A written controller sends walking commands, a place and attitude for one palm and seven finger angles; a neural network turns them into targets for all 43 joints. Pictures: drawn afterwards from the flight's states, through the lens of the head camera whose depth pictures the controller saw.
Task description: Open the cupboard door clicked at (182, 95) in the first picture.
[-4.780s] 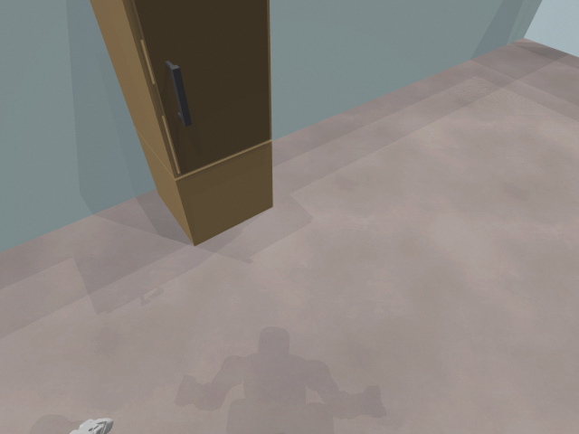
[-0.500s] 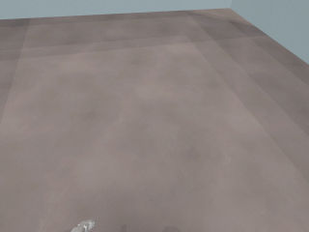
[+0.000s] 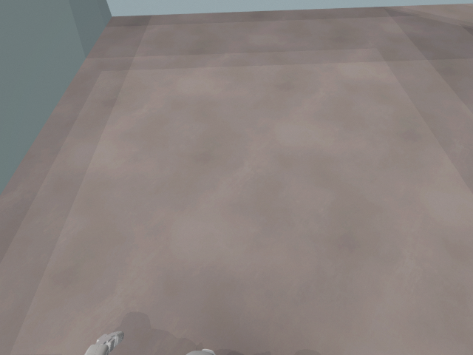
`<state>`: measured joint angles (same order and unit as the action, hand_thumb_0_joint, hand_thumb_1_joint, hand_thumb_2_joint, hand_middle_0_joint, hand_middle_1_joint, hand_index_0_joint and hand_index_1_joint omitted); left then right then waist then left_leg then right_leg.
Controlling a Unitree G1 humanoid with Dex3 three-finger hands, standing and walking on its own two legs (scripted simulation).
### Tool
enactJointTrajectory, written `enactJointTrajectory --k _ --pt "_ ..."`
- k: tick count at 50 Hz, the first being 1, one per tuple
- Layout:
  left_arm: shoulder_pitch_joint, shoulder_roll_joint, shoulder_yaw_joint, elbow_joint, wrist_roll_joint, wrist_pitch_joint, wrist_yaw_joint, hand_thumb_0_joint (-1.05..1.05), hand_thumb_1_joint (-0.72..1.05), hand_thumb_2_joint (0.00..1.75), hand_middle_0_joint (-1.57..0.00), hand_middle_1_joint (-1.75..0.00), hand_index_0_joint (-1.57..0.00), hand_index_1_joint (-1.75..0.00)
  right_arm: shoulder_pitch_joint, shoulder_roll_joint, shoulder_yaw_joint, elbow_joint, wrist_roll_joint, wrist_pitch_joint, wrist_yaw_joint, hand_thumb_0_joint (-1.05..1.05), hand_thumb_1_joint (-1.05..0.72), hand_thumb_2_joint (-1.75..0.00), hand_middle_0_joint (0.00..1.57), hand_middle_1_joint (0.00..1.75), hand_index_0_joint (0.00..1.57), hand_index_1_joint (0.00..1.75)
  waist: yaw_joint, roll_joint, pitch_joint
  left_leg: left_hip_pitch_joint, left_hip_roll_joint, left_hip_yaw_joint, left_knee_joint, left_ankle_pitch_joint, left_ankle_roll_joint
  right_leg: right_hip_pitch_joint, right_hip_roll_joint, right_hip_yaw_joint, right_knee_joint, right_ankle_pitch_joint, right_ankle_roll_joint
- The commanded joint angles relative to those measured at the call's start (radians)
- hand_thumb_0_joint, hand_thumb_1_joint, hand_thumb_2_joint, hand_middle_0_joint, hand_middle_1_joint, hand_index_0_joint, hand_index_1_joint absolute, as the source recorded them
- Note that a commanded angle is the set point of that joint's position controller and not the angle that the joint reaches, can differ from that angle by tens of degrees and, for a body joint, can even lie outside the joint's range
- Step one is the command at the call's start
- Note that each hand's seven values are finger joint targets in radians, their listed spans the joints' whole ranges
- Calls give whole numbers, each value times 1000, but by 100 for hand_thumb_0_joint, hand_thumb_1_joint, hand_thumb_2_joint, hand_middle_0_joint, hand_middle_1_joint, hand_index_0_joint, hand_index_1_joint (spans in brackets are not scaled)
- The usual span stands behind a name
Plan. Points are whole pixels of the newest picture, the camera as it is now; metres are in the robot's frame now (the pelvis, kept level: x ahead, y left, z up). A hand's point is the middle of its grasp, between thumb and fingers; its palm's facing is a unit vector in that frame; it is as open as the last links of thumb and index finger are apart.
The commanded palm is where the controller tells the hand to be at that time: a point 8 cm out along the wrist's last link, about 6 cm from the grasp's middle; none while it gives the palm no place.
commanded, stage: turn to face it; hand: left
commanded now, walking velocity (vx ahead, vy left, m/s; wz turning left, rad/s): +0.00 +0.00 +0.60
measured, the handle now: out of the picture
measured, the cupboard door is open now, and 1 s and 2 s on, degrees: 0 0 0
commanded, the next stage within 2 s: none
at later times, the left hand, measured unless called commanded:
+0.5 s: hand out of the picture -0.07 +0.24 -0.18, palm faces +0.38 -0.88 -0.27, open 7.4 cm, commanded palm none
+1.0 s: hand out of the picture -0.02 +0.19 -0.13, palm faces +0.59 -0.75 -0.29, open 7.4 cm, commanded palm none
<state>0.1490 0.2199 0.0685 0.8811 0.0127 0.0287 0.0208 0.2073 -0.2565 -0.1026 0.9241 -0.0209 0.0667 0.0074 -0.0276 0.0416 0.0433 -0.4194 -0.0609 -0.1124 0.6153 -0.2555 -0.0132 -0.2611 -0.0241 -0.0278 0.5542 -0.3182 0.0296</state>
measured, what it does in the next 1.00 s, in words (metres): steps on the spot, turning left: left foot, then right foot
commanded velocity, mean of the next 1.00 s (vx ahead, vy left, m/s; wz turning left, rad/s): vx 0.00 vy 0.00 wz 0.60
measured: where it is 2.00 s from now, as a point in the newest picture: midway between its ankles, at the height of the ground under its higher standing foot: outside the picture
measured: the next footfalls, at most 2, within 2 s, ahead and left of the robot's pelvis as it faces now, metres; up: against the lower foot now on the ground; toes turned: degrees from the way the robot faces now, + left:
left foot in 0.40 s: -0.02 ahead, +0.13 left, +0.00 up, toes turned +24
right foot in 0.82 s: +0.10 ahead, -0.09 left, +0.00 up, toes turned +28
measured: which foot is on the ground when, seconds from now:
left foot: up 0.00-0.38, down 0.40-0.80, up 0.82-1.00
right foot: down 0.00-0.40, up 0.42-0.80, down 0.82-1.00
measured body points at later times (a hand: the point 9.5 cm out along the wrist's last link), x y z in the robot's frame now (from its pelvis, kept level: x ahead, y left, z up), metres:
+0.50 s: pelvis -0.02 +0.02 +0.00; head +0.02 +0.05 +0.44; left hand -0.09 +0.29 -0.16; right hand +0.19 -0.19 -0.12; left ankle -0.06 +0.12 -0.73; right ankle -0.01 -0.13 -0.67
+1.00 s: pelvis +0.01 -0.03 +0.01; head +0.05 -0.04 +0.46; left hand -0.06 +0.23 -0.11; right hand +0.22 -0.20 -0.15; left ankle -0.10 +0.07 -0.64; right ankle +0.06 -0.11 -0.73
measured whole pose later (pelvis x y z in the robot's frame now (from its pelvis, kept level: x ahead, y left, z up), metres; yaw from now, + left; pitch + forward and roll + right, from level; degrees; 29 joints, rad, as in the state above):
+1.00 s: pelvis +0.01 -0.03 +0.01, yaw +39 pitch -1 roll +2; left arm 0.18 0.18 0.03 0.85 0.02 0.02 0.02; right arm 0.20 -0.27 -0.10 0.94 -0.02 0.09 0.03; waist -0.03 0.04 0.08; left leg -0.49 0.00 0.00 1.15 -0.40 -0.07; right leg -0.21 -0.10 -0.16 0.54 -0.30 -0.02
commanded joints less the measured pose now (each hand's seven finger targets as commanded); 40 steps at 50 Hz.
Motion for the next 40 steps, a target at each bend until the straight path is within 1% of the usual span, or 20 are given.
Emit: enactJointTrajectory --k 1,3,4,12,15,16,18,19,20,21,22,24,25,26,28,32,35,38,39,40 --pt "26 220 45 -92 8 -22 24 0 90 90 -20 -30 -20 -30 -61 -101 -27 -133 -8 -13 8 0 -90 -90 20 30 20 30 25 -289 -14 -207 49 23 516 -260 -19 -22 -428 381 -374 -112 -163" --pt "-48 154 16 -98 9 -31 15 0 90 90 -20 -30 -20 -30 -32 -96 -19 -89 -10 -5 23 0 -90 -90 20 30 20 30 -22 -185 65 -194 85 67 617 -117 -39 -49 -304 140 -295 92 -126" --pt "-32 144 11 -98 9 -37 12 0 90 90 -20 -30 -20 -30 -13 -82 -15 -79 -7 -5 26 0 -90 -90 20 30 20 30 -21 -192 48 -193 83 89 625 -89 -51 -9 -275 73 -263 195 -115" --pt "140 201 22 -42 18 -32 11 0 90 90 -20 -30 -20 -30 -166 -61 11 -115 3 -8 29 0 -90 -90 20 30 20 30 74 -232 -16 -111 98 184 313 -179 -71 176 -331 -17 -182 488 -148" --pt "146 226 33 -34 19 -26 9 0 90 90 -20 -30 -20 -30 -166 -60 22 -117 9 -20 27 0 -90 -90 20 30 20 30 84 -262 -64 -26 90 222 165 -193 -52 212 -349 -46 -127 562 -146" --pt "138 228 37 -28 19 -24 9 0 90 90 -20 -30 -20 -30 -150 -59 21 -117 11 -24 26 0 -90 -90 20 30 20 30 76 -280 -75 10 92 230 98 -182 -45 215 -357 -61 -96 572 -136" --pt "129 229 42 -26 10 -19 4 0 90 90 -20 -30 -20 -30 -87 -81 17 -104 7 -35 22 0 -90 -90 20 30 20 30 42 -236 -115 143 80 251 -103 -29 -30 186 -331 -128 12 552 -80" --pt "128 215 41 -33 1 -16 0 0 90 90 -20 -30 -20 -30 -24 -132 4 -88 3 -44 22 0 -90 -90 20 30 20 30 3 -136 -157 320 119 197 -212 150 -4 72 -307 -160 161 473 -32" --pt "126 154 35 -72 -5 -13 -9 0 90 90 -20 -30 -20 -30 38 -253 -28 -84 -3 -53 16 0 -90 -90 20 30 20 30 -32 174 -197 535 377 -139 -218 508 118 -238 -175 -191 386 -16 51" --pt "44 125 10 -116 5 -8 -6 0 90 90 -20 -30 -20 -30 112 -303 -36 -63 10 -45 13 0 -90 -90 20 30 20 30 -64 221 -178 518 501 -216 -214 736 217 -346 -127 -116 531 -359 67" --pt "-3 120 15 -111 6 4 3 0 90 90 -20 -30 -20 -30 131 -273 -34 -40 9 -51 -3 0 -90 -90 20 30 20 30 -80 201 -181 471 472 -222 -215 713 220 -368 -126 -25 601 -319 65" --pt "-17 128 26 -86 0 3 -4 0 90 90 -20 -30 -20 -30 13 -212 -15 -68 2 -52 -15 0 -90 -90 20 30 20 30 -33 161 -93 337 370 -133 -231 557 191 -349 -127 13 633 -187 67" --pt "13 128 29 -71 1 2 -10 0 90 90 -20 -30 -20 -30 -40 -191 -6 -86 1 -55 -14 0 -90 -90 20 30 20 30 -2 125 -78 301 322 -87 -234 521 166 -316 -117 8 621 -133 68" --pt "34 128 30 -58 2 2 -15 0 90 90 -20 -30 -20 -30 -61 -184 -3 -93 1 -58 -13 0 -90 -90 20 30 20 30 10 115 -84 280 299 -68 -242 484 155 -287 -110 4 601 -107 70" --pt "48 123 27 -57 2 7 -14 0 90 90 -20 -30 -20 -30 -68 -185 -6 -97 2 -58 -11 0 -90 -90 20 30 20 30 15 108 -92 273 284 -73 -257 418 161 -261 -93 3 535 -94 76" --pt "-3 115 24 -85 0 5 -10 0 90 90 -20 -30 -20 -30 -30 -188 -13 -85 -2 -51 -9 0 -90 -90 20 30 20 30 -9 115 -75 271 282 -143 -261 368 178 -240 -64 9 419 -112 75" --pt "3 104 17 -99 -5 -3 -7 0 90 90 -20 -30 -20 -30 -41 -193 -19 -89 -5 -45 -7 0 -90 -90 20 30 20 30 -3 133 -89 245 269 -184 -221 411 177 -151 -31 -1 255 -126 66" --pt "97 115 19 -86 -10 -18 -2 0 90 90 -20 -30 -20 -30 -80 -188 -24 -104 0 -40 -6 0 -90 -90 20 30 20 30 45 113 -112 159 230 -206 -137 410 139 40 1 -20 -1 19 55" --pt "138 142 26 -79 -6 -31 1 0 90 90 -20 -30 -20 -30 -75 -164 -22 -111 7 -41 -3 0 -90 -90 20 30 20 30 67 36 -131 80 178 -177 -58 301 90 168 -40 6 -164 123 48" --pt "166 241 44 -79 13 -44 11 0 90 90 -20 -30 -20 -30 -43 -90 -11 -124 16 -43 4 0 -90 -90 20 30 20 30 74 -239 -151 -117 45 -21 158 -31 3 321 -300 254 -270 196 -27"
